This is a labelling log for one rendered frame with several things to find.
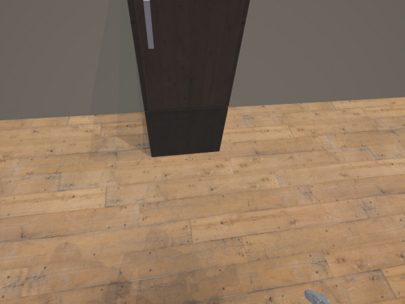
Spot cupboard door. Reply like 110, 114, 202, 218
134, 0, 246, 110

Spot robot right hand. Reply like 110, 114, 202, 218
304, 289, 330, 304

